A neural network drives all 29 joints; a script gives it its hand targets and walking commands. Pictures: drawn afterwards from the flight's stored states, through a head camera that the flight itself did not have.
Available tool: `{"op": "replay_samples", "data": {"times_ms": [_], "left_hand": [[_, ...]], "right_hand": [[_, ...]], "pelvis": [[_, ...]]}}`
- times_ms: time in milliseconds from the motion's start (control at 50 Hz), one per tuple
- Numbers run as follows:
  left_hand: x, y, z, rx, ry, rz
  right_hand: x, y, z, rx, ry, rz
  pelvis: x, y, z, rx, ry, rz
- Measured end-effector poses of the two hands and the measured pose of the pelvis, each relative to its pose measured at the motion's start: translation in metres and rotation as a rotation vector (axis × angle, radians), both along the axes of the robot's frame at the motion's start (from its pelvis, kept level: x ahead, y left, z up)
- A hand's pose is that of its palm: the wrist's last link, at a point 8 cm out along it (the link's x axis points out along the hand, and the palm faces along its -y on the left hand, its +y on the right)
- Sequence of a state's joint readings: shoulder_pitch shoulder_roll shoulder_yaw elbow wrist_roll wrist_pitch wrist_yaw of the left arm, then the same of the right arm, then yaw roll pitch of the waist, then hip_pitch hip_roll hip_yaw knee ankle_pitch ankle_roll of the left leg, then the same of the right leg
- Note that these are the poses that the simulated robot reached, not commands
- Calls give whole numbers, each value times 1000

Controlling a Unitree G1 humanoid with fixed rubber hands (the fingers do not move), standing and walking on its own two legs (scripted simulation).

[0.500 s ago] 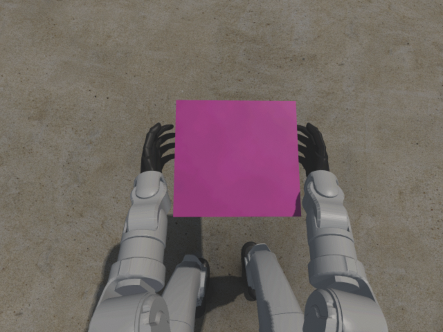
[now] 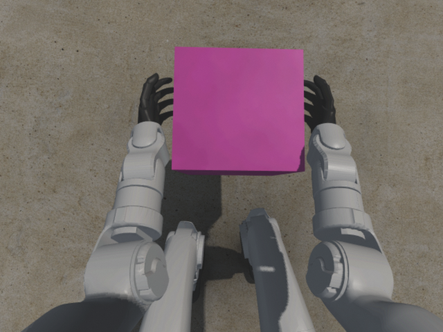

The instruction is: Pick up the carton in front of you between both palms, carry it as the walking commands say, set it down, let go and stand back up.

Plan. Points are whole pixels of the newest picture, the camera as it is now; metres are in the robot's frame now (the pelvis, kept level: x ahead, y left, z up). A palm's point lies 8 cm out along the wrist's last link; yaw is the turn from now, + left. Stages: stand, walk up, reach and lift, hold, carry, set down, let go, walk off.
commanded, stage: set down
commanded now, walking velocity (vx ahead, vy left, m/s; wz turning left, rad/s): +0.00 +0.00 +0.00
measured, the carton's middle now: (233, 125) +0.46 -0.06 -0.17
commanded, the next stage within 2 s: none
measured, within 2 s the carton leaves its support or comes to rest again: rests again in 1.34 s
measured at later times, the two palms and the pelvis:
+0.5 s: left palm (177, 125) +0.50 +0.07 -0.24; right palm (305, 131) +0.45 -0.23 -0.24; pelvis -0.03 +0.00 -0.12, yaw +2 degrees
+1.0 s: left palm (184, 129) +0.51 +0.06 -0.33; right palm (297, 134) +0.47 -0.24 -0.32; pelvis -0.03 +0.01 -0.18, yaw +2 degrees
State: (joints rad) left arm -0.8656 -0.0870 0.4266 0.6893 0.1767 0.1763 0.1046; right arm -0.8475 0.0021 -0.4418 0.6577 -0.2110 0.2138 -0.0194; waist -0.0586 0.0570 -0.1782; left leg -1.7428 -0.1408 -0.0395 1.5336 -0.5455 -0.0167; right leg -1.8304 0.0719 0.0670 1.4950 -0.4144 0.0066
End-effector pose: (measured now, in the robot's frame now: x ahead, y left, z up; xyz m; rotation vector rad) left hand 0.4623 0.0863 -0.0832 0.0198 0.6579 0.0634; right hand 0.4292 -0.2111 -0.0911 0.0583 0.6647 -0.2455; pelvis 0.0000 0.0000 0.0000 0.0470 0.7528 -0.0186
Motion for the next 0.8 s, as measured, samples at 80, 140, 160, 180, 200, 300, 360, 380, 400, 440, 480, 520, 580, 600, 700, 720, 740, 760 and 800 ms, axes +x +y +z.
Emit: {"op": "replay_samples", "data": {"times_ms": [80, 140, 160, 180, 200, 300, 360, 380, 400, 440, 480, 520, 580, 600, 700, 720, 740, 760, 800], "left_hand": [[5, -3, -27, -1, 3, -8], [10, -6, -46, -2, 6, -15], [11, -7, -52, -2, 8, -18], [13, -8, -58, -2, 9, -20], [14, -9, -64, -1, 11, -23], [22, -13, -94, 3, 21, -34], [26, -16, -112, 5, 27, -42], [28, -16, -118, 6, 30, -44], [29, -17, -124, 6, 32, -47], [32, -19, -137, 7, 37, -52], [34, -20, -150, 8, 41, -58], [37, -22, -162, 9, 46, -63], [41, -25, -182, 12, 53, -71], [42, -26, -188, 13, 55, -74], [47, -30, -219, 16, 69, -86], [47, -30, -224, 13, 73, -85], [48, -30, -228, 11, 77, -84], [48, -30, -231, 10, 79, -84], [49, -28, -237, 9, 79, -85]], "right_hand": [[4, -3, -26, 0, 3, -5], [6, -6, -45, -2, 6, -9], [7, -7, -51, -3, 8, -10], [8, -8, -57, -3, 10, -12], [9, -9, -63, -4, 11, -13], [14, -13, -92, -7, 22, -20], [17, -15, -110, -10, 30, -23], [18, -16, -116, -11, 32, -24], [19, -16, -122, -12, 35, -25], [20, -18, -134, -14, 40, -26], [22, -19, -146, -16, 45, -28], [24, -21, -158, -18, 50, -30], [26, -24, -177, -20, 57, -33], [27, -24, -183, -21, 60, -34], [31, -29, -213, -28, 76, -35], [31, -29, -217, -31, 80, -33], [32, -29, -220, -34, 85, -31], [32, -29, -223, -35, 87, -29], [35, -28, -226, -39, 88, -28]], "pelvis": [[-4, -1, -21, 2, 17, 5], [-7, -1, -36, 4, 23, 8], [-8, -1, -41, 4, 24, 8], [-10, -1, -46, 4, 25, 9], [-11, -1, -50, 5, 26, 10], [-16, 0, -73, 5, 30, 14], [-19, 1, -87, 5, 31, 18], [-21, 1, -91, 4, 32, 19], [-22, 2, -95, 4, 32, 20], [-23, 2, -104, 3, 31, 23], [-25, 3, -113, 1, 31, 26], [-27, 4, -121, 0, 29, 29], [-29, 5, -134, -3, 24, 32], [-29, 5, -138, -4, 22, 34], [-31, 5, -157, -7, -4, 45], [-31, 5, -159, -8, -14, 52], [-31, 4, -162, -9, -20, 57], [-30, 3, -164, -11, -23, 60], [-29, 2, -168, -15, -27, 64]]}}
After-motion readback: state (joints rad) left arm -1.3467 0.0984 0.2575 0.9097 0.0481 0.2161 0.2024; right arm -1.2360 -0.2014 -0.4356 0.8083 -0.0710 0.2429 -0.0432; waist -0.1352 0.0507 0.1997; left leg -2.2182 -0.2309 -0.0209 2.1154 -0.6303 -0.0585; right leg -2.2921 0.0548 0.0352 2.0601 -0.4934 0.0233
